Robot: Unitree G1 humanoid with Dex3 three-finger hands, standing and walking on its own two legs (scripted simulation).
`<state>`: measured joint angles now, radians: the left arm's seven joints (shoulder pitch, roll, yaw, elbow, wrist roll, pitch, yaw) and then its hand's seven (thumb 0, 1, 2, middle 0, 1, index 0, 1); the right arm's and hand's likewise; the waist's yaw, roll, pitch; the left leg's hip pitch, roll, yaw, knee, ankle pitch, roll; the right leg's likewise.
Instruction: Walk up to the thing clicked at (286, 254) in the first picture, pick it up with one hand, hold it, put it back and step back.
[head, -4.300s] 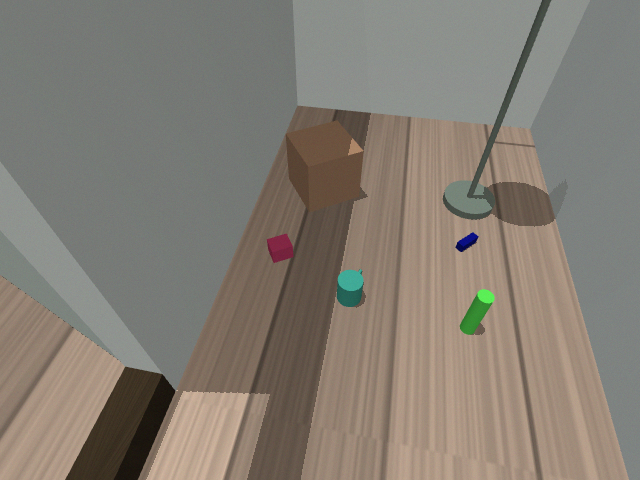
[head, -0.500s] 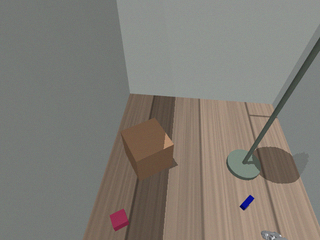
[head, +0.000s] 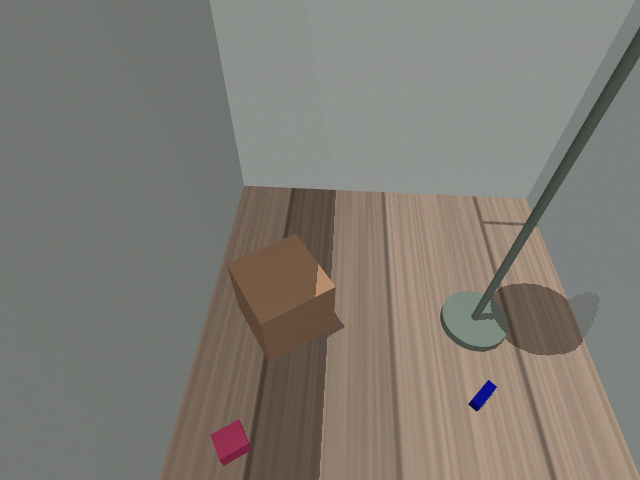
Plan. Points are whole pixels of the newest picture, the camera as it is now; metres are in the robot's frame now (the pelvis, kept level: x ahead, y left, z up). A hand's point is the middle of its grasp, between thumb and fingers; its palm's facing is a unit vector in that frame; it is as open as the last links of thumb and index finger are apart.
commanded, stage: walk up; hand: left
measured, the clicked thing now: (231, 442) +0.36 +0.25 -0.75
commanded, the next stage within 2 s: stand in 0.32 s
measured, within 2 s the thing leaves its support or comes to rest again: neither
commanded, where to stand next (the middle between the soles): +0.02 +0.00 m, yaw +1 degrees
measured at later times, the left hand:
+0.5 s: hand out of the picture +0.09 +0.25 -0.15, palm faces -0.02 -0.94 -0.34, open 7.4 cm
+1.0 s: hand out of the picture +0.07 +0.25 -0.16, palm faces -0.02 -0.94 -0.34, open 7.4 cm
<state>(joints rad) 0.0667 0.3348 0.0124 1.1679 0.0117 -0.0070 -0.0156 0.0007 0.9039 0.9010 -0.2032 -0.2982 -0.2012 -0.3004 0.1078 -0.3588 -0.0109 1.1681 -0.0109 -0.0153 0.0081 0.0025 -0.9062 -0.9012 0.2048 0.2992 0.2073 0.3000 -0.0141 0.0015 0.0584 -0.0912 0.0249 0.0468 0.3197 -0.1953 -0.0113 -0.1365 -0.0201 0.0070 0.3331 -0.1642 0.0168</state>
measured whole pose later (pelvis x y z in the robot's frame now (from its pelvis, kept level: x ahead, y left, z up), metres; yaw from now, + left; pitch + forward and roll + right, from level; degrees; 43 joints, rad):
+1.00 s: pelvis +0.00 +0.00 +0.00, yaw +1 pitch -2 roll +0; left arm 0.11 0.35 0.00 1.14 0.01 -0.01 -0.01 0.00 0.90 0.90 -0.20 -0.30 -0.20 -0.30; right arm 0.10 -0.35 -0.01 1.15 -0.01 -0.01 0.01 0.00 -0.91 -0.90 0.20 0.30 0.21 0.30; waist 0.00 0.00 0.05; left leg -0.09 0.02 0.04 0.31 -0.18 -0.01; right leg -0.13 -0.03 0.00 0.31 -0.15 0.02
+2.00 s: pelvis +0.00 +0.00 +0.00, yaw +1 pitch -2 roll +0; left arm 0.11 0.35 0.00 1.13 0.01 -0.01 -0.01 0.00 0.90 0.90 -0.20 -0.30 -0.20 -0.30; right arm 0.11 -0.35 -0.01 1.14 -0.01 -0.01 0.01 0.00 -0.91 -0.90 0.20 0.30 0.21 0.30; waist 0.00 0.01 0.05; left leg -0.08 0.02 0.03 0.30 -0.19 -0.01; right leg -0.12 -0.03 -0.01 0.31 -0.16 0.02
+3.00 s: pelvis +0.00 +0.00 +0.00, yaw +2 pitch -1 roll +0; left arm 0.09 0.36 0.02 1.08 0.00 0.00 0.00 0.00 0.90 0.90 -0.20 -0.30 -0.20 -0.30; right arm 0.09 -0.36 -0.03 1.08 0.00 0.02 0.01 0.00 -0.91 -0.90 0.21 0.30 0.21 0.30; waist 0.00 0.00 0.09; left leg -0.13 0.01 0.02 0.37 -0.21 0.00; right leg -0.16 -0.04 -0.02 0.38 -0.19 0.02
